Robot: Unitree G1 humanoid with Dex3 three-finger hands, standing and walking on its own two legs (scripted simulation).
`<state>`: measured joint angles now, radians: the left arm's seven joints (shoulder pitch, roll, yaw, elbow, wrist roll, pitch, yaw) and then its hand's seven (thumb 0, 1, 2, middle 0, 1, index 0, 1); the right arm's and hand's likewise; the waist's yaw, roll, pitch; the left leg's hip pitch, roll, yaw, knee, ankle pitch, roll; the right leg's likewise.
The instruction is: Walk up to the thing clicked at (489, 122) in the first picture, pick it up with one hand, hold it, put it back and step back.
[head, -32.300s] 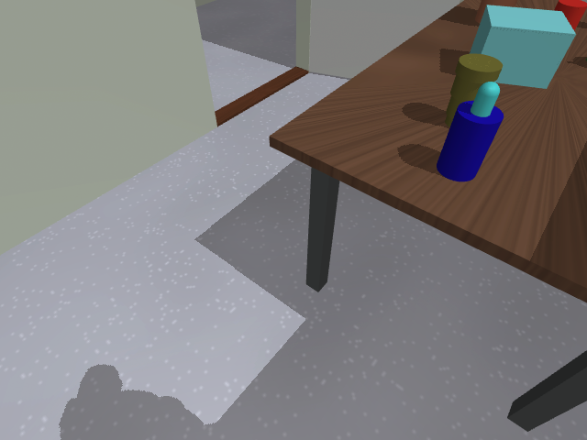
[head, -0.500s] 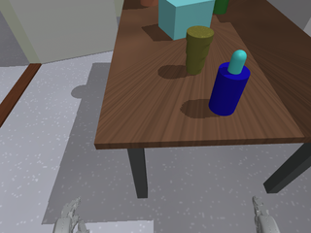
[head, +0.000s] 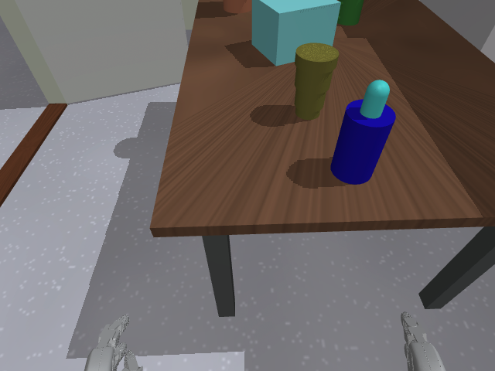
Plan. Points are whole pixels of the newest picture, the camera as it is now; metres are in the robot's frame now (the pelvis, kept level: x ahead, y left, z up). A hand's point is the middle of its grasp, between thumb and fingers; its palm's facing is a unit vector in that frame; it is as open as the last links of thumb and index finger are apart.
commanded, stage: home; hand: right
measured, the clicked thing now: (364, 131) +0.54 -0.21 +0.11
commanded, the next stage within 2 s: stand in 0.12 s
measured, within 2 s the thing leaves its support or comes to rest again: neither
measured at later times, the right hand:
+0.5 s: hand out of the picture +0.07 -0.26 -0.12, palm faces -0.03 +0.94 -0.35, open 13.3 cm
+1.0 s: hand out of the picture +0.03 -0.25 -0.10, palm faces -0.01 +0.93 -0.36, open 7.4 cm
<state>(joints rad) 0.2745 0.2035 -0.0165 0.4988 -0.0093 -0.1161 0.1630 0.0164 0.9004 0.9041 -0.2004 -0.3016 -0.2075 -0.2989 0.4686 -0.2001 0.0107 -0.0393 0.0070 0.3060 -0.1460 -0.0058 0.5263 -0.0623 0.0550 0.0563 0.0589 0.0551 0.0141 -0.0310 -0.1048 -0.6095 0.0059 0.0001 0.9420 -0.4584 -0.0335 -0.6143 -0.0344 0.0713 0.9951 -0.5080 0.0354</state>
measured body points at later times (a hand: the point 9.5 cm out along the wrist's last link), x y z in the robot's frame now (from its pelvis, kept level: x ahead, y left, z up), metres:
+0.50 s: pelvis +0.00 -0.01 +0.03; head +0.01 -0.02 +0.48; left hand +0.07 +0.29 -0.09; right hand +0.07 -0.31 -0.09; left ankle +0.01 +0.14 -0.68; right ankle +0.00 -0.14 -0.68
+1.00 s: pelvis -0.01 +0.01 +0.06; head -0.01 +0.01 +0.51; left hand +0.06 +0.30 -0.08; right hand +0.03 -0.29 -0.07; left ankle +0.01 +0.14 -0.68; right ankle +0.00 -0.14 -0.68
